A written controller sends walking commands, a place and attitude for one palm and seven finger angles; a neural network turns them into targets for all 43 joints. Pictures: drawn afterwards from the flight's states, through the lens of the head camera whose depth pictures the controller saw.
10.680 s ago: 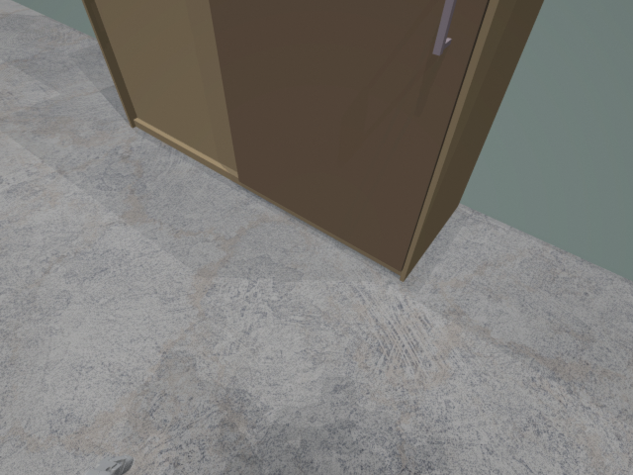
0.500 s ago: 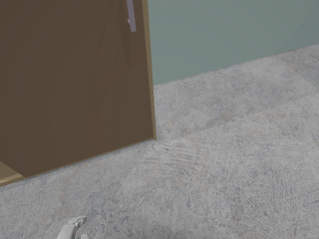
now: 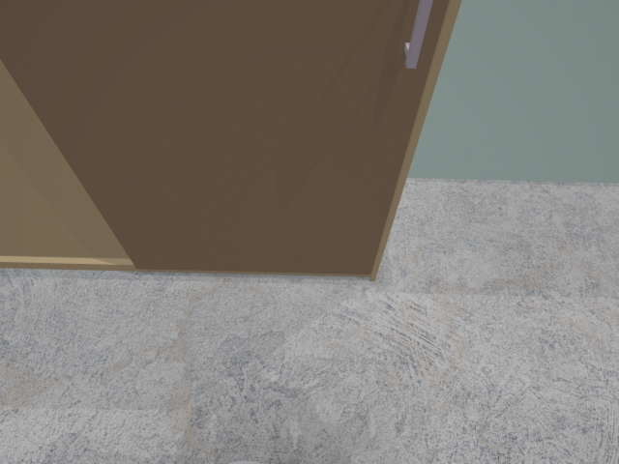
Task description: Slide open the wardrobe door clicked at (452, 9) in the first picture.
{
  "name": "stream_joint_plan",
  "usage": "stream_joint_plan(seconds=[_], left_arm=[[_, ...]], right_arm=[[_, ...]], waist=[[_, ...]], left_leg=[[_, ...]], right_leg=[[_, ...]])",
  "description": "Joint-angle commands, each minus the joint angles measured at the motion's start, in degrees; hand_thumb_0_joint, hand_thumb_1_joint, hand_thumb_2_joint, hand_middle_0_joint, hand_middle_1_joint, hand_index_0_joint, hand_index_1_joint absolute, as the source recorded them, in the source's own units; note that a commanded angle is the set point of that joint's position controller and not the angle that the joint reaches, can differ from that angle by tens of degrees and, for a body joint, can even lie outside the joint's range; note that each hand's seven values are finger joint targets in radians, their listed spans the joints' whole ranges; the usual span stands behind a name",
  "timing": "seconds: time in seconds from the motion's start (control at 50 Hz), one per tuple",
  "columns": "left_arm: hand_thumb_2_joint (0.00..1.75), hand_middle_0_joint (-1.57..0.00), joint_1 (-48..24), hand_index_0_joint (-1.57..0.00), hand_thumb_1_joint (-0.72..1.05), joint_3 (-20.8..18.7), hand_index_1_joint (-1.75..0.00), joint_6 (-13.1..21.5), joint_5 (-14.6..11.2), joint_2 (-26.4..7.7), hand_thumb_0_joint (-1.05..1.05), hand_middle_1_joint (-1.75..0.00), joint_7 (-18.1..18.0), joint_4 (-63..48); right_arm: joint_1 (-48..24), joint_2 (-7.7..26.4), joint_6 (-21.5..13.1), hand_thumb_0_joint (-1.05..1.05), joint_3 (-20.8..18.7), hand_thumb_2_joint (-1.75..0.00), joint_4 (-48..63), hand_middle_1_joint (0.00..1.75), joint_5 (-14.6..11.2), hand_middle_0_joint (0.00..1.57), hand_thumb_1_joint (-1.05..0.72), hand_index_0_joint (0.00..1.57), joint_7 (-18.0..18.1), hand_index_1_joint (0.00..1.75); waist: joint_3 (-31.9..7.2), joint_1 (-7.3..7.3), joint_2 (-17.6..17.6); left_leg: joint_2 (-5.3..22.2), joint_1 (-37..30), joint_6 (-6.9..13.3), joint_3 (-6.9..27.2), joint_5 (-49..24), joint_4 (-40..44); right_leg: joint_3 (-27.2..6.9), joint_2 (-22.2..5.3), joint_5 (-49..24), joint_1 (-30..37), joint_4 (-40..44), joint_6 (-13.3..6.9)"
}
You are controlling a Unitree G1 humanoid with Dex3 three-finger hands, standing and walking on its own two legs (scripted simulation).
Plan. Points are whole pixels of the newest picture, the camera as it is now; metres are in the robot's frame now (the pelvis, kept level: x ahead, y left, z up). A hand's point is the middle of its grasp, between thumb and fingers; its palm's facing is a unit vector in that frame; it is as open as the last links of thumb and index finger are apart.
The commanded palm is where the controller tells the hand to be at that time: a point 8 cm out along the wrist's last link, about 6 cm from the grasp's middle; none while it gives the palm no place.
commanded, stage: turn to face it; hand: right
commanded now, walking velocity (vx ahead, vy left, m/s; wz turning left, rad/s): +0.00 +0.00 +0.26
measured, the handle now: (421, 3) +0.79 -0.10 +0.21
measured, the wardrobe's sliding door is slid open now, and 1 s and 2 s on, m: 0.00 0.00 0.00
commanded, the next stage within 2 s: take the last steps up to it in 0.04 s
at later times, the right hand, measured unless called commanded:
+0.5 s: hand out of the picture +0.06 -0.19 -0.18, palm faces +0.01 +0.98 -0.19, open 7.3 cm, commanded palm none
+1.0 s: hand (389, 337) +0.36 -0.10 -0.18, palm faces -0.16 +0.97 -0.18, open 7.4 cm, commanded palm none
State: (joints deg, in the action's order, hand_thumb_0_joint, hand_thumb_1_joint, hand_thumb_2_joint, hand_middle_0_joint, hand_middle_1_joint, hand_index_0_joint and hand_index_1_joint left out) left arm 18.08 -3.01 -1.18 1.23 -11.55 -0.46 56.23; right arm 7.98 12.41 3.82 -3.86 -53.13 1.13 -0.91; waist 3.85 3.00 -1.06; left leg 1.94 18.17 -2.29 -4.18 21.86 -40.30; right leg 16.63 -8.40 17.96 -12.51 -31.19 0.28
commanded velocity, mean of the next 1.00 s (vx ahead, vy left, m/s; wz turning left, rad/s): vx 0.23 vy -0.02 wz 0.07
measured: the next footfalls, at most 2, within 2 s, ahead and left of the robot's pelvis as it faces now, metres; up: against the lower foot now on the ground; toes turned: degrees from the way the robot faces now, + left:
left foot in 0.02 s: +0.03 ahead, +0.12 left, +0.00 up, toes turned +6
right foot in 0.48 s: +0.11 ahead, -0.09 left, +0.00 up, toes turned -4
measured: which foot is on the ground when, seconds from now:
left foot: up 0.00-0.00, down 0.02-0.50, up 0.52-0.96, down 0.98-1.00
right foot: down 0.00-0.02, up 0.04-0.46, down 0.48-0.98, up 1.00-1.00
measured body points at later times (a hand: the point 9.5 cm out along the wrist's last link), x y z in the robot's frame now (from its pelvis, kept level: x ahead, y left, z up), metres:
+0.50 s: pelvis +0.05 +0.00 +0.00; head +0.05 -0.01 +0.45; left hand +0.08 +0.25 -0.14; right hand +0.06 -0.24 -0.16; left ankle -0.01 +0.12 -0.74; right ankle +0.07 -0.09 -0.74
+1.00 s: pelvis +0.23 +0.05 -0.02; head +0.27 +0.06 +0.43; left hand +0.07 +0.21 -0.16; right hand +0.37 -0.16 -0.16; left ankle +0.31 +0.14 -0.74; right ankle +0.07 -0.09 -0.72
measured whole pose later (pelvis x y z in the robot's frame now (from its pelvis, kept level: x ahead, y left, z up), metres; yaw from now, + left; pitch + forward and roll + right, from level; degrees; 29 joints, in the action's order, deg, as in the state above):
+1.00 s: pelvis +0.23 +0.05 -0.02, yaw +7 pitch +0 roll +0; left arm 29.4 -1.3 2.0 0.4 -4.9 -0.7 67.4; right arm 6.0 8.5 -3.2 -2.7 -57.9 1.7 -0.4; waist 5.1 3.2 -1.0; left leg 1.7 25.4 3.0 -8.5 9.9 -35.8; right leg 8.6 -4.6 29.2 -1.2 -37.3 1.4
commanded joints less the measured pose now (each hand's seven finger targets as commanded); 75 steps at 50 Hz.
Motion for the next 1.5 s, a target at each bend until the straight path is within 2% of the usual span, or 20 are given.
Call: stream_joint_plan(seconds=[0.0, 0.02, 0.04, 0.14, 0.32, 0.44, 0.48, 0.5, 0.58, 0.86, 0.92, 0.94, 0.96, 0.98, 1.04, 1.1, 1.38, 1.4, 1.44, 1.48], left_arm=[[0.9, -0.2, 2.81, -0.2, 0.9, -1.49, -0.3, 0.73, -0.71, -4.86, 0.0, -0.3, 0.01, -3.91], [0.9, -0.2, -1.52, -0.2, 0.9, -0.96, -0.3, -0.24, -0.67, -4.53, 0.0, -0.3, -0.42, -5.63], [0.9, -0.2, -3.35, -0.2, 0.9, -0.77, -0.3, -0.85, -0.53, -4.2, 0.0, -0.3, -0.91, -5.65], [0.9, -0.2, 1.22, -0.2, 0.9, -1.06, -0.3, -1.18, 0.09, -4.53, 0.0, -0.3, -0.52, -0.57], [0.9, -0.2, -5.43, -0.2, 0.9, -0.75, -0.3, 1.59, 0.39, -3.49, 0.0, -0.3, 0.99, -2.32], [0.9, -0.2, 4.13, -0.2, 0.9, -0.47, -0.3, 3.44, 0.03, -3.68, 0.0, -0.3, 0.56, 1.01], [0.9, -0.2, 13.35, -0.2, 0.9, -2.25, -0.3, 3.45, 0.95, -12.09, 0.0, -0.3, -0.25, 2.81], [0.9, -0.2, 14.22, -0.2, 0.9, -2.21, -0.3, 3.21, 0.7, -11.9, 0.0, -0.3, -0.55, 3.04], [0.9, -0.2, 5.79, -0.2, 0.9, -0.04, -0.3, 4.79, -0.02, -5.23, 0.0, -0.3, -1.06, 1.44], [0.9, -0.2, 14.58, -0.2, 0.9, -0.06, -0.3, 5.05, 0.25, -2.84, 0.0, -0.3, -1.48, 8.37], [0.9, -0.2, 12.55, -0.2, 0.9, -0.39, -0.3, 4.86, -0.58, -3.61, 0.0, -0.3, -1.22, 8.45], [0.9, -0.2, 12.24, -0.2, 0.9, -0.34, -0.3, 5.04, -1.14, -2.48, 0.0, -0.3, -0.68, 7.83], [0.9, -0.2, 14.23, -0.2, 0.9, 0.0, -0.3, 5.25, -1.66, 1.35, 0.0, -0.3, -0.67, 6.2], [0.9, -0.2, 12.33, -0.2, 0.9, -0.01, -0.3, 4.55, -1.77, 0.02, 0.0, -0.3, -0.96, 5.59], [0.9, -0.2, 6.46, -0.2, 0.9, 0.2, -0.3, 2.93, -0.6, 2.15, 0.0, -0.3, -1.01, 5.12], [0.9, -0.2, 9.98, -0.2, 0.9, 0.81, -0.3, 0.02, -1.14, 4.69, 0.0, -0.3, -1.19, 6.42], [0.9, -0.2, -3.49, -0.2, 0.9, -0.76, -0.3, -0.72, -0.55, -2.43, 0.0, -0.3, -0.45, -2.92], [0.9, -0.2, -1.62, -0.2, 0.9, -0.92, -0.3, -0.2, -0.48, -3.45, 0.0, -0.3, -0.39, -2.31], [0.9, -0.2, -2.76, -0.2, 0.9, -1.73, -0.3, 0.23, 0.1, -11.2, 0.0, -0.3, -0.75, -4.41], [0.9, -0.2, -5.44, -0.2, 0.9, -1.37, -0.3, 0.27, 0.3, -10.66, 0.0, -0.3, -2.24, -4.79]], right_arm=[[8.6, 12.33, -4.1, 0.0, -1.75, -0.9, 1.22, 0.3, 0.75, 0.2, -0.9, 0.2, 1.61, 0.3], [10.16, 14.08, -3.91, 0.0, -1.69, -0.9, 0.52, 0.3, -0.33, 0.2, -0.9, 0.2, 2.05, 0.3], [9.13, 13.22, -3.92, 0.0, -2.2, -0.9, 0.51, 0.3, -0.24, 0.2, -0.9, 0.2, 2.43, 0.3], [1.62, 7.43, -4.19, 0.0, -0.66, -0.9, 1.34, 0.3, -0.34, 0.2, -0.9, 0.2, 2.24, 0.3], [8.86, 7.56, -6.11, 0.0, -1.16, -0.9, -3.59, 0.3, 0.39, 0.2, -0.9, 0.2, 1.71, 0.3], [7.65, 5.61, -5.94, 0.0, -0.85, -0.9, -5.35, 0.3, -0.17, 0.2, -0.9, 0.2, 1.25, 0.3], [6.77, 0.16, -5.7, 0.0, 0.27, -0.9, -3.0, 0.3, -0.41, 0.2, -0.9, 0.2, 0.59, 0.3], [2.49, 2.46, -5.32, 0.0, 0.1, -0.9, -1.83, 0.3, 0.23, 0.2, -0.9, 0.2, 0.9, 0.3], [5.82, 0.89, -5.28, 0.0, -0.05, -0.9, -4.77, 0.3, 0.83, 0.2, -0.9, 0.2, -0.24, 0.3], [-4.37, -2.54, -5.78, 0.0, 0.91, -0.9, -1.47, 0.3, 0.26, 0.2, -0.9, 0.2, -0.06, 0.3], [10.96, 0.89, -7.17, 0.0, -0.01, -0.9, -6.11, 0.3, 0.59, 0.2, -0.9, 0.2, 0.51, 0.3], [18.95, 4.84, -7.96, 0.0, -1.05, -0.9, -8.59, 0.3, 0.77, 0.2, -0.9, 0.2, 1.19, 0.3], [24.45, 10.58, -8.39, 0.0, -2.39, -0.9, -9.85, 0.3, 0.65, 0.2, -0.9, 0.2, 1.93, 0.3], [22.51, 12.11, -8.23, 0.0, -2.89, -0.9, -9.64, 0.3, -0.35, 0.2, -0.9, 0.2, 2.01, 0.3], [7.79, 3.34, -7.56, 0.0, -0.19, -0.9, -5.74, 0.3, -0.15, 0.2, -0.9, 0.2, 3.12, 0.3], [2.42, 2.67, -6.72, 0.0, 0.68, -0.9, -4.57, 0.3, 0.49, 0.2, -0.9, 0.2, 3.75, 0.3], [2.74, 8.01, -3.32, 0.0, -1.33, -0.9, 0.12, 0.3, 0.32, 0.2, -0.9, 0.2, 3.56, 0.3], [3.16, 7.19, -3.06, 0.0, -1.07, -0.9, -0.03, 0.3, 0.04, 0.2, -0.9, 0.2, 3.49, 0.3], [7.53, 2.84, -2.41, 0.0, 0.19, -0.9, 0.81, 0.3, -0.57, 0.2, -0.9, 0.2, 3.56, 0.3], [6.31, 4.5, -1.39, 0.0, -0.65, -0.9, -0.11, 0.3, -0.19, 0.2, -0.9, 0.2, 3.89, 0.3]], waist=[[-9.19, -4.61, 15.15], [-7.99, -6.07, 14.03], [-7.16, -5.78, 14.71], [-4.53, -1.62, 8.56], [-0.73, -5.36, 8.64], [-0.99, -0.4, 2.19], [-0.45, 3.06, -18.48], [1.99, 4.07, -18.61], [4.27, -1.45, -2.8], [3.67, 0.12, -7.03], [-4.94, -7.07, -3.02], [-10.33, -10.34, 1.55], [-16.13, -10.22, 14.11], [-17.5, -9.91, 12.86], [-2.46, -4.42, 1.42], [-3.96, -0.81, 4.13], [-7.88, -2.37, 9.91], [-9.07, -1.52, 6.22], [-9.04, -2.16, -15.57], [-7.6, -2.37, -12.0]], left_leg=[[16.04, -23.19, 7.03, 19.07, -31.17, 22.8], [22.31, -17.05, 12.55, 22.0, -41.24, 20.87], [19.59, -14.98, 13.74, 21.08, -40.3, 21.13], [11.08, -9.99, 10.6, 11.32, -30.52, 22.24], [13.45, -12.6, 14.05, 19.22, -1.95, 28.96], [7.22, 1.85, 9.06, 12.8, 3.97, 20.25], [-3.55, 18.12, 4.05, -0.61, 9.32, -5.77], [-1.52, 20.21, 4.24, 2.87, 10.05, -17.43], [3.05, 19.8, 2.57, 4.36, -4.96, -25.4], [1.28, 12.87, 2.66, -3.54, -8.6, 0.95], [-1.85, -11.17, 4.13, -5.05, -16.36, 11.2], [5.89, -25.46, 7.14, 3.15, -21.78, 10.65], [22.73, -35.86, 14.49, 26.2, -34.28, 14.99], [26.66, -31.11, 17.58, 30.35, -30.73, 20.11], [20.69, -6.37, 13.5, 14.77, -34.54, 23.42], [15.53, 0.77, 11.56, 3.81, -46.36, 20.58], [13.69, -7.87, 10.4, 5.32, -39.94, 11.65], [11.69, -6.03, 7.82, 3.74, -32.8, 7.45], [-0.53, 4.69, 0.83, 0.3, 12.74, -9.95], [-2.48, 6.98, 0.82, 9.5, 12.44, -24.57]], right_leg=[[-3.05, -2.91, 4.71, -15.28, -14.37, 3.07], [-9.25, -0.07, 19.19, -17.85, -22.0, 4.0], [-13.31, 0.46, 17.99, -19.63, -25.86, 3.54], [-14.08, 0.98, 4.02, -16.67, -29.96, 4.75], [-12.73, 2.39, 5.13, -16.73, -13.61, 3.32], [-10.13, 4.6, -2.33, 7.94, 6.39, 1.45], [-36.54, -15.02, 18.14, 15.61, 20.08, -7.11], [-42.54, -18.17, 24.52, 9.93, 25.08, -8.85], [-25.78, -10.24, 5.48, 5.34, 24.55, -6.39], [-12.32, -8.07, -36.74, 12.54, 14.05, -7.97], [-9.93, -4.76, -42.37, 7.58, -2.86, -4.46], [-8.39, -2.03, -30.47, -2.91, -14.69, -2.33], [-7.25, 6.9, 10.42, -16.57, -33.26, 0.26], [-14.68, 5.71, 17.51, -17.9, -43.01, -0.3], [-17.37, 0.16, 7.08, -15.65, -39.09, 0.56], [-15.15, 2.28, 6.8, -6.6, -24.35, 2.0], [-13.84, 6.39, -4.9, -2.36, -1.74, 2.39], [-14.74, 4.2, -15.3, 3.23, 5.68, 1.71], [-33.16, -16.01, -53.54, 6.22, 10.24, -9.16], [-31.63, -13.76, -48.53, 2.08, 10.28, -9.95]])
